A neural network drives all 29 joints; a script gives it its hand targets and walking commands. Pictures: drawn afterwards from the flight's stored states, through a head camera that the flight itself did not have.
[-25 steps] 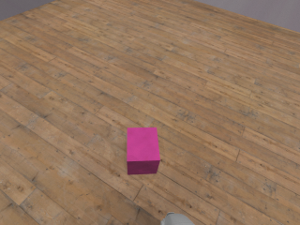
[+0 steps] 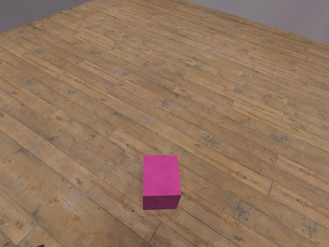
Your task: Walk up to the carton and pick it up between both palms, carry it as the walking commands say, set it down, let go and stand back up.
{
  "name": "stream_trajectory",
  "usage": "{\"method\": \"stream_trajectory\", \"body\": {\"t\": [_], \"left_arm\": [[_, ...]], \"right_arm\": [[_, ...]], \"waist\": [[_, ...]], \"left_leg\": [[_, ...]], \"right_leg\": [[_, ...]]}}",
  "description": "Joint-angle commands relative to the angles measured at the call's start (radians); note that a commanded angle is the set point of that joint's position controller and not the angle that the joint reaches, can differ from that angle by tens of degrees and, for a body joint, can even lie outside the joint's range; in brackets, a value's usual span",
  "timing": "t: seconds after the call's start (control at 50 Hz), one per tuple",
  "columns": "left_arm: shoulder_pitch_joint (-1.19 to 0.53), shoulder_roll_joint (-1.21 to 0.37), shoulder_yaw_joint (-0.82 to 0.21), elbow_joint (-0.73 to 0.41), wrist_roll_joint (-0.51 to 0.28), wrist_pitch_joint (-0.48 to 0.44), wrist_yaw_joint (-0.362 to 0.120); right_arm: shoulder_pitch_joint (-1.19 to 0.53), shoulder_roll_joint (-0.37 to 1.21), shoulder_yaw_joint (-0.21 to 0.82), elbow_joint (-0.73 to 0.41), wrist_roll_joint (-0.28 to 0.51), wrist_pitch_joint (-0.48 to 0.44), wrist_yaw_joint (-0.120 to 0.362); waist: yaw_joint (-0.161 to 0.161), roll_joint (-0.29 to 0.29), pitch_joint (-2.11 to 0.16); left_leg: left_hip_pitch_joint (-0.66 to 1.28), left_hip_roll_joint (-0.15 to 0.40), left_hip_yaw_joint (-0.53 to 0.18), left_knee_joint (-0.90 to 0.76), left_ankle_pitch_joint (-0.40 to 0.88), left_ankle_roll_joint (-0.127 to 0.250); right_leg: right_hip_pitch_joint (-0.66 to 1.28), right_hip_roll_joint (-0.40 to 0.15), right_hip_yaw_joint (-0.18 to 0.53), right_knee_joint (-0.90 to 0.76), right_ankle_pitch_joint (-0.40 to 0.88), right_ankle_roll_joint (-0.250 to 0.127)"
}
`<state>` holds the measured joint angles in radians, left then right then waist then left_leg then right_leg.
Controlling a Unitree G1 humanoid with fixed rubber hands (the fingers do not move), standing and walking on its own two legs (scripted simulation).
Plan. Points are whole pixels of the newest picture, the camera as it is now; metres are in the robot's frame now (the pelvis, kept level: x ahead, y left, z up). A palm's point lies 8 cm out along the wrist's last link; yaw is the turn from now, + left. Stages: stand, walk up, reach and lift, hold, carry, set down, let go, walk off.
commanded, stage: walk up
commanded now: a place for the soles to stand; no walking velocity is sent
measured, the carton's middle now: (160, 182) +0.55 -0.02 -0.65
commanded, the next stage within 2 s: none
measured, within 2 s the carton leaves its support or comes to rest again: neither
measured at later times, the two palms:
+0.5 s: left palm out of the picture +0.08 +0.31 -0.10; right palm out of the picture +0.07 -0.32 -0.09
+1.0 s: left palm out of the picture +0.09 +0.31 -0.10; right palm out of the picture +0.08 -0.32 -0.09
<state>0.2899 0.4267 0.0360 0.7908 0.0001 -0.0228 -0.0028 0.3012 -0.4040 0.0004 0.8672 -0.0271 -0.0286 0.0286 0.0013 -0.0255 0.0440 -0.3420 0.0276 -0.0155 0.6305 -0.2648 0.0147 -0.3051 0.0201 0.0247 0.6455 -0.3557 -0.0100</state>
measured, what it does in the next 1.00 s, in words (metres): stands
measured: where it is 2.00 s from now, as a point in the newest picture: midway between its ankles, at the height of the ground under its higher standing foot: outside the picture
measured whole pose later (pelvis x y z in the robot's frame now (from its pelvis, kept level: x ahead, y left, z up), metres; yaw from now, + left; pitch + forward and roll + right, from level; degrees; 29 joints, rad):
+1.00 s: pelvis +0.00 +0.00 +0.00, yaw -2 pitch -1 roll +0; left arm 0.27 0.43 0.03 0.84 0.00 -0.03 0.00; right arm 0.24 -0.40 0.00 0.87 -0.03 -0.02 0.02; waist 0.01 -0.03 0.01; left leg -0.34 0.03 0.02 0.61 -0.27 0.01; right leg -0.29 0.02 0.06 0.61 -0.31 0.01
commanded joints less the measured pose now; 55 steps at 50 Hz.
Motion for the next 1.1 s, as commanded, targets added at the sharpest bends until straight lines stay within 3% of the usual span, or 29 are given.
{"method": "stream_trajectory", "body": {"t": [0.0,0.04,0.06,0.1,0.14,0.16,0.18,0.26,0.3,0.4,0.48,0.5,0.54,0.56,0.58,0.6,0.68,0.72,0.78,0.82,0.9,0.92,0.94,0.96,1.0,1.02,1.04,1.06,1.08], "left_arm": [[0.001,0.159,0.026,0.038,-0.001,-0.033,0.017],[0.007,0.174,0.026,0.048,0.004,-0.044,0.021],[-0.028,0.19,0.028,0.041,0.013,-0.05,0.023],[-0.047,0.165,0.014,0.032,0.007,-0.045,0.023],[-0.026,0.155,0.008,0.049,-0.011,-0.035,0.024],[-0.029,0.157,0.014,0.051,0.0,-0.032,0.025],[-0.046,0.159,0.011,0.054,-0.006,-0.032,0.027],[-0.056,0.168,0.011,0.06,0.001,-0.033,0.022],[-0.069,0.175,0.014,0.056,0.006,-0.036,0.022],[-0.046,0.178,0.018,0.076,0.014,-0.032,0.013],[-0.086,0.171,0.019,0.073,0.019,-0.036,0.01],[-0.08,0.176,0.023,0.063,0.023,-0.034,0.009],[-0.081,0.195,0.018,0.072,0.023,-0.036,0.009],[-0.062,0.179,0.02,0.073,0.024,-0.035,0.007],[-0.073,0.175,0.02,0.066,0.019,-0.035,0.006],[-0.081,0.186,0.025,0.064,0.023,-0.035,0.007],[-0.053,0.181,0.015,0.071,0.011,-0.034,0.008],[-0.051,0.179,0.013,0.065,0.008,-0.038,0.013],[-0.073,0.177,0.008,0.047,0.009,-0.035,0.016],[-0.059,0.164,0.005,0.057,0.005,-0.034,0.018],[-0.071,0.159,0.007,0.06,0.008,-0.032,0.022],[-0.064,0.185,0.008,0.065,0.015,-0.033,0.02],[-0.073,0.169,0.014,0.073,0.015,-0.032,0.017],[-0.048,0.205,0.055,0.01,0.033,-0.031,-0.013],[-0.065,0.191,0.063,-0.004,0.036,-0.021,-0.022],[-0.064,0.18,0.067,-0.008,0.051,-0.019,-0.023],[-0.051,0.186,0.064,-0.009,0.04,-0.022,-0.017],[-0.035,0.183,0.069,-0.008,0.038,-0.031,-0.021],[-0.016,0.188,0.062,-0.005,0.037,-0.031,-0.024]], "right_arm": [[-0.096,-0.199,-0.061,-0.036,0.02,-0.021,-0.018],[-0.11,-0.189,-0.059,-0.039,0.022,-0.019,-0.018],[-0.089,-0.184,-0.061,-0.038,0.031,-0.019,-0.02],[-0.095,-0.191,-0.063,-0.034,0.026,-0.017,-0.027],[-0.141,-0.208,-0.065,-0.029,0.021,-0.022,-0.029],[-0.16,-0.204,-0.07,-0.039,0.021,-0.022,-0.029],[-0.132,-0.185,-0.065,-0.019,0.018,-0.019,-0.027],[-0.176,-0.176,-0.06,-0.028,0.024,-0.015,-0.028],[-0.164,-0.192,-0.06,-0.03,0.021,-0.014,-0.025],[-0.187,-0.205,-0.063,-0.036,0.02,-0.005,-0.019],[-0.175,-0.203,-0.068,-0.024,0.013,-0.001,-0.011],[-0.182,-0.204,-0.067,-0.024,0.019,0.001,-0.012],[-0.162,-0.206,-0.072,-0.022,0.004,0.002,-0.009],[-0.158,-0.203,-0.072,-0.027,0.011,-0.003,-0.011],[-0.16,-0.211,-0.066,-0.026,0.015,-0.002,-0.011],[-0.17,-0.208,-0.074,-0.021,0.008,-0.004,-0.01],[-0.166,-0.206,-0.071,-0.014,0.013,-0.008,-0.016],[-0.177,-0.192,-0.06,-0.03,0.013,-0.01,-0.014],[-0.155,-0.195,-0.072,-0.031,0.008,-0.007,-0.018],[-0.174,-0.22,-0.067,-0.023,0.006,-0.011,-0.019],[-0.171,-0.199,-0.067,-0.038,0.015,-0.003,-0.017],[-0.17,-0.191,-0.062,-0.024,0.011,-0.001,-0.018],[-0.175,-0.201,-0.064,-0.026,0.014,0.0,-0.021],[-0.059,-0.268,-0.103,-0.05,0.008,-0.022,-0.011],[0.019,-0.314,-0.128,-0.03,0.001,-0.031,-0.009],[0.01,-0.324,-0.136,-0.033,-0.013,-0.039,-0.01],[-0.007,-0.323,-0.139,-0.038,-0.015,-0.048,-0.012],[0.001,-0.305,-0.134,-0.043,-0.007,-0.049,-0.016],[-0.028,-0.306,-0.131,-0.05,-0.007,-0.052,-0.015]], "waist": [[0.023,0.111,-0.092],[0.015,0.084,-0.154],[-0.007,-0.01,-0.178],[-0.019,0.027,-0.198],[0.012,0.106,-0.125],[0.008,0.044,-0.119],[0.001,0.07,-0.104],[-0.004,0.042,-0.058],[-0.016,0.096,-0.038],[-0.004,0.056,-0.035],[-0.011,0.104,-0.012],[-0.002,0.038,0.006],[-0.015,0.069,0.017],[-0.006,0.035,-0.014],[0.0,0.054,-0.024],[0.0,0.096,0.006],[0.0,0.055,-0.056],[0.007,0.1,-0.068],[-0.015,0.055,-0.094],[0.005,0.104,-0.09],[-0.021,0.092,-0.089],[-0.013,0.113,-0.099],[-0.012,0.076,-0.056],[-0.031,0.068,-0.079],[-0.054,0.149,0.021],[-0.052,0.208,0.056],[-0.045,0.2,0.055],[-0.041,0.127,0.041],[-0.036,0.155,0.009]], "left_leg": [[0.108,0.139,-0.147,-0.182,0.124,0.084],[0.143,0.146,-0.122,-0.102,0.255,0.087],[0.114,0.124,-0.119,-0.085,0.281,0.08],[0.182,0.124,-0.094,-0.119,0.291,0.073],[0.165,0.141,-0.085,-0.132,0.258,0.088],[0.145,0.148,-0.096,-0.12,0.269,0.097],[0.139,0.136,-0.095,-0.139,0.288,0.094],[0.125,0.124,-0.095,-0.162,0.134,0.08],[0.115,0.124,-0.094,-0.18,0.09,0.072],[0.089,0.131,-0.106,-0.221,-0.162,0.076],[0.088,0.102,-0.115,-0.225,-0.222,0.062],[0.069,0.11,-0.134,-0.232,-0.245,0.072],[0.1,0.091,-0.104,-0.232,-0.21,0.058],[0.075,0.102,-0.126,-0.238,-0.22,0.07],[0.082,0.092,-0.119,-0.225,-0.217,0.064],[0.089,0.085,-0.108,-0.216,-0.208,0.056],[0.121,0.101,-0.101,-0.209,-0.121,0.072],[0.139,0.103,-0.106,-0.2,-0.041,0.066],[0.178,0.091,-0.078,-0.164,0.021,0.068],[0.162,0.12,-0.098,-0.178,0.061,0.086],[0.154,0.116,-0.103,-0.169,0.049,0.078],[0.154,0.117,-0.091,-0.164,0.013,0.07],[0.118,0.121,-0.093,-0.189,-0.073,0.073],[0.149,0.116,-0.169,-0.209,-0.432,0.118],[0.209,0.242,-0.403,-0.399,-0.727,0.189],[0.21,0.324,-0.456,-0.452,-0.699,0.233],[0.248,0.365,-0.484,-0.449,-0.559,0.254],[0.263,0.351,-0.458,-0.423,-0.394,0.248],[0.255,0.332,-0.374,-0.387,-0.305,0.24]], "right_leg": [[0.071,-0.059,0.08,-0.111,0.19,-0.05],[0.107,-0.095,0.105,-0.149,0.272,-0.045],[0.146,-0.115,0.142,-0.136,0.354,-0.055],[0.08,-0.105,0.124,-0.083,0.376,-0.061],[0.049,-0.085,0.101,-0.08,0.337,-0.043],[0.063,-0.095,0.092,-0.088,0.351,-0.044],[0.06,-0.092,0.121,-0.087,0.355,-0.058],[0.01,-0.099,0.136,-0.155,0.266,-0.058],[-0.009,-0.102,0.143,-0.157,0.248,-0.062],[-0.034,-0.087,0.164,-0.219,0.065,-0.066],[-0.083,-0.089,0.173,-0.222,-0.039,-0.066],[-0.087,-0.076,0.158,-0.235,-0.034,-0.061],[-0.11,-0.084,0.194,-0.249,-0.039,-0.062],[-0.063,-0.08,0.173,-0.234,-0.052,-0.058],[-0.065,-0.08,0.185,-0.258,-0.079,-0.063],[-0.089,-0.083,0.192,-0.241,-0.045,-0.063],[-0.03,-0.081,0.165,-0.199,0.139,-0.053],[-0.023,-0.092,0.168,-0.182,0.154,-0.062],[-0.021,-0.09,0.161,-0.178,0.212,-0.058],[-0.005,-0.083,0.137,-0.144,0.233,-0.046],[-0.002,-0.08,0.151,-0.157,0.198,-0.063],[-0.026,-0.091,0.161,-0.165,0.165,-0.063],[-0.036,-0.087,0.162,-0.174,0.145,-0.058],[-0.104,-0.043,0.142,-0.139,-0.239,-0.087],[-0.332,-0.002,0.053,0.044,-0.289,-0.068],[-0.368,-0.023,-0.003,0.182,-0.198,-0.042],[-0.392,-0.075,0.027,0.207,-0.157,-0.042],[-0.359,-0.096,0.041,0.18,-0.12,-0.031],[-0.312,-0.109,0.021,0.146,-0.104,-0.024]]}}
